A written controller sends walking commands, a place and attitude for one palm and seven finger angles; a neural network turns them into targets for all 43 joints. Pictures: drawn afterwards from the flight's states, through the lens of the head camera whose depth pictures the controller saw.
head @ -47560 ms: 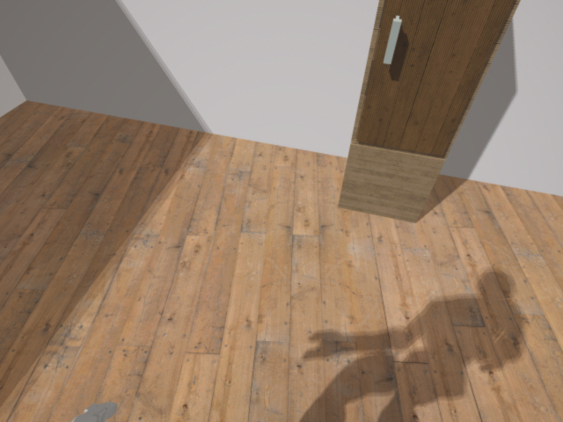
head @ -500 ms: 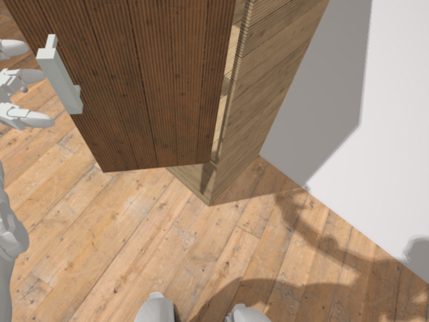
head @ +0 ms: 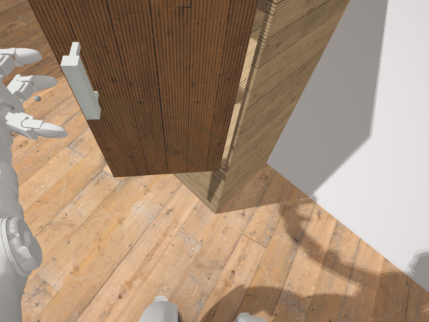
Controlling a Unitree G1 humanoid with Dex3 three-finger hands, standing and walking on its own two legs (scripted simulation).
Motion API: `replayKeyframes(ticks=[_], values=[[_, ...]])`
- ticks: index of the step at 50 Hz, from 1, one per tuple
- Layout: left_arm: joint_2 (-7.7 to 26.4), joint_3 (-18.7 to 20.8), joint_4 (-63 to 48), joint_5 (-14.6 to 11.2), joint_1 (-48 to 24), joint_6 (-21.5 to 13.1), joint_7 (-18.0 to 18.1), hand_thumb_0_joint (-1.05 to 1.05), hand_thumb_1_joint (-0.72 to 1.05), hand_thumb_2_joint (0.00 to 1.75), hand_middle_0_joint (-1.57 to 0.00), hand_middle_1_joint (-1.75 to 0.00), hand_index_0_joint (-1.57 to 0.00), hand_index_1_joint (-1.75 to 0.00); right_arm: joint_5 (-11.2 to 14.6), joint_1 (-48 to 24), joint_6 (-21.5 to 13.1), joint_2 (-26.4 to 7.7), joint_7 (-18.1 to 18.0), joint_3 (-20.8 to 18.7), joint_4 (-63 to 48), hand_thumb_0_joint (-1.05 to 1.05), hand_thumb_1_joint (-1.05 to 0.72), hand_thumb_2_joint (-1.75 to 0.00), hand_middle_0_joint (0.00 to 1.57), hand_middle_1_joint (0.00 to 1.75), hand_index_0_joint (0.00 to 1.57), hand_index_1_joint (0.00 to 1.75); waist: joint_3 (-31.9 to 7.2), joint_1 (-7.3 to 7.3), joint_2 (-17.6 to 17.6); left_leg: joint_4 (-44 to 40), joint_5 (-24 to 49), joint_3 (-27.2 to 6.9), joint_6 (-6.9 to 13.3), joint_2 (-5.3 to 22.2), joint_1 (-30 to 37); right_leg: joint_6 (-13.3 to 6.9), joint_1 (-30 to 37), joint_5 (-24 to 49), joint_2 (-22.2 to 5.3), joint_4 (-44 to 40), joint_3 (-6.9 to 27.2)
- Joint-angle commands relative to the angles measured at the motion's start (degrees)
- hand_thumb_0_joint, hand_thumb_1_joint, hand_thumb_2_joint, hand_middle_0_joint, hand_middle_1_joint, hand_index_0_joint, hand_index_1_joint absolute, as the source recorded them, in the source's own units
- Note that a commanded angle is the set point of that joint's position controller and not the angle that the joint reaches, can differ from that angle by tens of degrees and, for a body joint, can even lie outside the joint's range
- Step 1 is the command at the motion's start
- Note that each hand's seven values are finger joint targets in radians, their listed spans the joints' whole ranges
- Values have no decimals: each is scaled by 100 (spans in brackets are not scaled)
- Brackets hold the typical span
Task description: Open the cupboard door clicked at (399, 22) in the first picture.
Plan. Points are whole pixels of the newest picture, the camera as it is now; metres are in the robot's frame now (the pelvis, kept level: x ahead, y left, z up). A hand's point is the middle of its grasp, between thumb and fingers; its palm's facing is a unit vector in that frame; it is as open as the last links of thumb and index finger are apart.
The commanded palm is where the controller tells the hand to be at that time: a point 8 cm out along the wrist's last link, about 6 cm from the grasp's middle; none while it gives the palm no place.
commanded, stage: move the hooked fingers beside the handle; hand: left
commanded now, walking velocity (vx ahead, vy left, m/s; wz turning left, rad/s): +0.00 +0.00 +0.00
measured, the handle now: (84, 82) +0.52 +0.23 +0.11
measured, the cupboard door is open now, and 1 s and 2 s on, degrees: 51 51 50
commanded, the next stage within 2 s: none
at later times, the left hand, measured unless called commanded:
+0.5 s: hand (48, 99) +0.47 +0.28 +0.12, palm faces +0.10 -1.00 +0.00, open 14.0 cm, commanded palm +0.46 +0.32 +0.11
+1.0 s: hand (44, 97) +0.48 +0.29 +0.11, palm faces +0.08 -1.00 +0.01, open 14.0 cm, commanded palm +0.45 +0.32 +0.11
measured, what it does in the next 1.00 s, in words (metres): stands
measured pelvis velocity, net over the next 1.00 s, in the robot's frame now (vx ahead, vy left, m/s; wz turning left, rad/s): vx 0.00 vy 0.00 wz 0.00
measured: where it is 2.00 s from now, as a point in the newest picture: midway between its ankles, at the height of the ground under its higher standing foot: outside the picture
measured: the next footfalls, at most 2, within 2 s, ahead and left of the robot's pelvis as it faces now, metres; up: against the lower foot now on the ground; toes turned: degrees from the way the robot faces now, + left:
none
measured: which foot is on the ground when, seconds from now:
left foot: down 0.00-1.00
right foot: down 0.00-1.00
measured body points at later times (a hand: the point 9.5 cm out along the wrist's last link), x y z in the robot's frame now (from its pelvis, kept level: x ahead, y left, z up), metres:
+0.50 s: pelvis -0.02 -0.01 -0.01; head +0.09 +0.02 +0.43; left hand +0.46 +0.33 +0.12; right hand -0.02 -0.29 -0.10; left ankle +0.04 +0.09 -0.69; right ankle -0.04 -0.13 -0.69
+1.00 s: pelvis +0.00 +0.00 +0.00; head +0.11 +0.03 +0.43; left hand +0.47 +0.34 +0.11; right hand +0.00 -0.27 -0.10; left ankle +0.04 +0.09 -0.69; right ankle -0.04 -0.13 -0.69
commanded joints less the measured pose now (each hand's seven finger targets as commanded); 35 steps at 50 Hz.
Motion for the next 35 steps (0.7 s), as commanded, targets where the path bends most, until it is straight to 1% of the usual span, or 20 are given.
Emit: replayKeyframes(ticks=[1, 2, 4, 6, 7, 8, 11, 12, 15, 16, 17, 18, 21, 23, 24, 25, 27, 30, 33, 35], values=[[1511, -127, -813, -57, -2228, -32, 65, 0, -50, 30, -30, -120, -30, -120, -18, 767, -88, -1150, -77, -412, -372, 0, -90, -90, 20, 30, 20, 30, -1948, -43, 868, -551, 2166, -608, -50, -105, 3225, -148, -697, 1723, 200, -551, -74], [1472, -140, -879, -34, -2198, -18, 113, 0, -50, 30, -30, -120, -30, -120, -32, 772, -94, -1140, -81, -397, -400, 0, -90, -90, 20, 30, 20, 30, -1916, 3, 949, -550, 2218, -615, -43, -118, 3250, -175, -710, 1716, 188, -545, -71], [1491, -202, -836, 60, -2363, 0, 239, 0, -50, 30, -30, -120, -30, -120, -47, 742, -94, -1143, -88, -380, -414, 0, -90, -90, 20, 30, 20, 30, -1753, -70, 883, -621, 1935, -663, -65, -84, 3188, -153, -869, 1484, 163, -567, -78], [1521, -133, -958, 52, -2477, -125, 344, 0, -50, 30, -30, -120, -30, -120, -59, 732, -120, -1153, -86, -386, -458, 0, -90, -90, 20, 30, 20, 30, -1862, -70, 790, -653, 1747, -718, -83, -73, 3209, -167, -863, 1319, 172, -541, -82], [1545, -60, -1128, -22, -2672, -249, 392, 0, -50, 30, -30, -120, -30, -120, -75, 737, -140, -1158, -97, -387, -460, 0, -90, -90, 20, 30, 20, 30, -1968, -125, 647, -618, 1790, -715, -57, -77, 3255, -166, -786, 1367, 177, -539, -62], [1676, 24, -1149, 4, -2756, -356, 415, 0, -50, 30, -30, -120, -30, -120, -64, 705, -154, -1173, -102, -395, -439, 0, -90, -90, 20, 30, 20, 30, -2142, -85, 771, -617, 1763, -737, -87, -67, 3348, -165, -800, 1330, 178, -513, -42], [1555, -133, -1060, 37, -3099, -516, 455, 0, -50, 30, -30, -120, -30, -120, -57, 643, -217, -1151, -108, -359, -369, 0, -90, -90, 20, 30, 20, 30, -2055, -187, 896, -634, 1302, -751, -85, -85, 3274, -156, -905, 1044, 163, -544, -12], [1727, -17, -1034, 54, -3218, -552, 481, 0, -50, 30, -30, -120, -30, -120, -70, 697, -228, -1174, -130, -355, -318, 0, -90, -90, 20, 30, 20, 30, -2063, -214, 823, -601, 1261, -761, -65, -87, 3210, -166, -876, 1030, 157, -526, -2], [1954, -43, -416, 217, -3144, -358, 446, 0, -50, 30, -30, -120, -30, -120, -23, 710, -228, -1218, -178, -313, -296, 0, -90, -90, 20, 30, 20, 30, -1768, -243, 746, -654, 816, -735, -46, -104, 2734, -130, -929, 804, 115, -570, 46], [1736, -302, -360, 253, -3232, -290, 415, 0, -50, 30, -30, -120, -30, -120, -20, 693, -242, -1195, -184, -294, -293, 0, -90, -90, 20, 30, 20, 30, -1677, -309, 881, -658, 749, -727, -45, -112, 2729, -132, -1028, 770, 104, -583, 51], [1731, -267, -340, 238, -3282, -266, 403, 0, -50, 30, -30, -120, -30, -120, -46, 760, -261, -1189, -187, -294, -268, 0, -90, -90, 20, 30, 20, 30, -1740, -319, 813, -613, 801, -727, -21, -121, 2746, -134, -1012, 812, 105, -572, 38], [1882, -203, -286, 249, -3252, -245, 367, 0, -50, 30, -30, -120, -30, -120, -38, 752, -271, -1210, -193, -289, -275, 0, -90, -90, 20, 30, 20, 30, -1821, -282, 938, -589, 841, -694, -32, -112, 2731, -122, -999, 840, 98, -575, 63], [2177, -39, -294, 201, -3299, -234, 278, 0, -50, 30, -30, -120, -30, -120, -45, 838, -276, -1247, -220, -284, -271, 0, -90, -90, 20, 30, 20, 30, -2037, -306, 759, -508, 958, -668, -13, -95, 2619, -112, -877, 907, 113, -545, 82], [2180, -17, -322, 158, -3280, -290, 224, 0, -50, 30, -30, -120, -30, -120, -50, 872, -282, -1239, -222, -287, -280, 0, -90, -90, 20, 30, 20, 30, -2239, -284, 845, -434, 1075, -640, -6, -96, 2666, -104, -869, 967, 126, -521, 110], [2280, 41, -288, 151, -3323, -284, 211, 0, -50, 30, -30, -120, -30, -120, -50, 896, -284, -1246, -222, -282, -245, 0, -90, -90, 20, 30, 20, 30, -2202, -313, 776, -399, 1106, -617, 7, -94, 2577, -93, -838, 1007, 137, -522, 116], [2496, 190, -280, 168, -3278, -289, 199, 0, -50, 30, -30, -120, -30, -120, -48, 923, -273, -1265, -229, -294, -252, 0, -90, -90, 20, 30, 20, 30, -2229, -258, 862, -378, 1118, -595, 2, -91, 2514, -93, -792, 1017, 135, -514, 135], [2403, 121, -298, 147, -3281, -281, 168, 0, -50, 30, -30, -120, -30, -120, -50, 968, -262, -1249, -226, -282, -260, 0, -90, -90, 20, 30, 20, 30, -2224, -274, 848, -359, 1155, -570, 23, -107, 2468, -99, -758, 1052, 151, -503, 147], [2690, 244, -122, 252, -3198, -180, 161, 0, -50, 30, -30, -120, -30, -120, -35, 1009, -215, -1266, -241, -279, -250, 0, -90, -90, 20, 30, 20, 30, -2115, -274, 878, -305, 1175, -526, 34, -98, 2239, -78, -758, 1108, 155, -481, 161], [2783, 361, -331, 253, -3031, -203, 111, 0, -50, 30, -30, -120, -30, -120, -53, 1075, -195, -1269, -224, -310, -276, 0, -90, -90, 20, 30, 20, 30, -2479, -183, 1047, -251, 1570, -506, 20, -93, 2507, -87, -678, 1410, 180, -423, 144], [2768, 381, -346, 211, -2906, -185, 65, 0, -50, 30, -30, -120, -30, -120, -50, 1086, -175, -1265, -208, -318, -278, 0, -90, -90, 20, 30, 20, 30, -2431, -189, 973, -238, 1632, -481, 25, -94, 2459, -78, -622, 1504, 200, -438, 142]])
